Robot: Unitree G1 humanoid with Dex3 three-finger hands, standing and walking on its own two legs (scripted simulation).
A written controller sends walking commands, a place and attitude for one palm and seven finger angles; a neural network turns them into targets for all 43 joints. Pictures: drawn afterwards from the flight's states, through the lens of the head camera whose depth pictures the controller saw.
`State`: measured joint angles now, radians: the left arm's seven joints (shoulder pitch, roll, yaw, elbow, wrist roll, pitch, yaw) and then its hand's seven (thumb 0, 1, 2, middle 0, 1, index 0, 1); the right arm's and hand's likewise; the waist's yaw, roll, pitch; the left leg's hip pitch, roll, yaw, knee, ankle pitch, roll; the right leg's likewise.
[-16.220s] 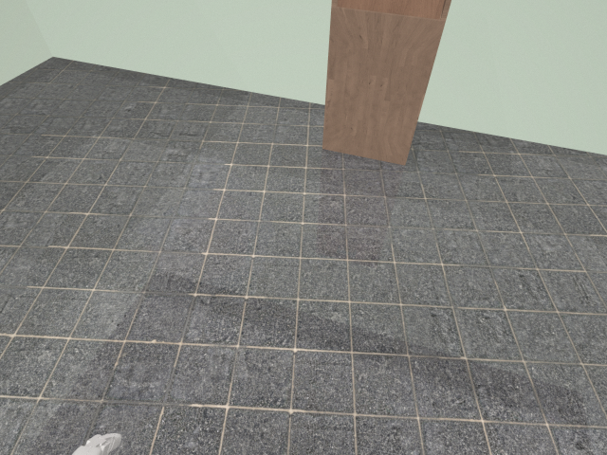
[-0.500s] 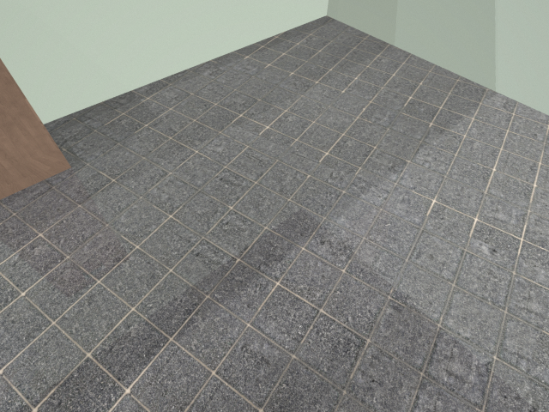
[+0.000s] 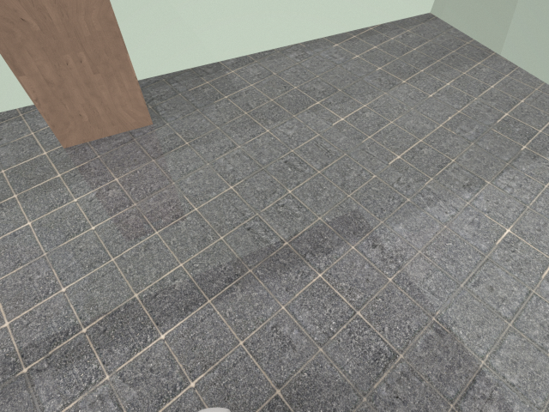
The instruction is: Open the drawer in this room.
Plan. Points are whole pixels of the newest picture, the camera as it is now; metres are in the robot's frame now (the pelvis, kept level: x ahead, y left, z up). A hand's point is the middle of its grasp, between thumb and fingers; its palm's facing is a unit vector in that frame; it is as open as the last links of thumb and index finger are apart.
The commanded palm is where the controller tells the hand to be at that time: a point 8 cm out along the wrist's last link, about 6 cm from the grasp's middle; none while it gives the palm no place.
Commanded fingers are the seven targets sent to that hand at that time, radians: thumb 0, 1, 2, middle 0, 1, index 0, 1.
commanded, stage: turn or walk to find it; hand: left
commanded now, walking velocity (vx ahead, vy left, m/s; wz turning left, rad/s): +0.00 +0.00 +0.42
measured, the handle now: out of the picture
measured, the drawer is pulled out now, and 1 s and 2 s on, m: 0.00 0.00 0.00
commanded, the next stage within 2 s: stand and wait in 0.50 s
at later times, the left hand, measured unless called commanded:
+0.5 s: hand out of the picture +0.06 +0.20 -0.14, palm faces +0.19 -0.94 -0.28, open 7.4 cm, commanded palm none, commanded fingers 0.00 0.90 0.90 -0.20 -0.30 -0.20 -0.30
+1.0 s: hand out of the picture -0.11 +0.17 -0.17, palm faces +0.33 -0.92 -0.20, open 7.4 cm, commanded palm none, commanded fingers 0.00 0.90 0.90 -0.20 -0.30 -0.20 -0.30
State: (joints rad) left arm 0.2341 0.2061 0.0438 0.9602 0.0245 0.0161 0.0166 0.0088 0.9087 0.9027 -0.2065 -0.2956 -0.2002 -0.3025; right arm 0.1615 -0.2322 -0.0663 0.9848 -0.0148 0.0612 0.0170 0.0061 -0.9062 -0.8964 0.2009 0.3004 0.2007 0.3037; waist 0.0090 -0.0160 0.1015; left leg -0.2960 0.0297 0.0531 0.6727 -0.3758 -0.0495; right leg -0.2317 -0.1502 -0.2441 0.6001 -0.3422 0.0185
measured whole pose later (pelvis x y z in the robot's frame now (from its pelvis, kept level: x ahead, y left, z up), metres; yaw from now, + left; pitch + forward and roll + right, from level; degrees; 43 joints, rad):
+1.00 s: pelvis -0.04 +0.00 +0.01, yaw +16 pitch -1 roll +1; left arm 0.28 0.20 0.02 1.12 0.01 0.05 0.02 0.01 0.91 0.90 -0.20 -0.29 -0.19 -0.30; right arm 0.14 -0.15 -0.03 1.06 -0.02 0.00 -0.03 0.00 -0.92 -0.90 0.20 0.30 0.20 0.30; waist 0.04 -0.04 0.05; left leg -0.17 0.01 0.05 0.47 -0.28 0.01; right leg -0.26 -0.09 -0.09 0.67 -0.42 0.04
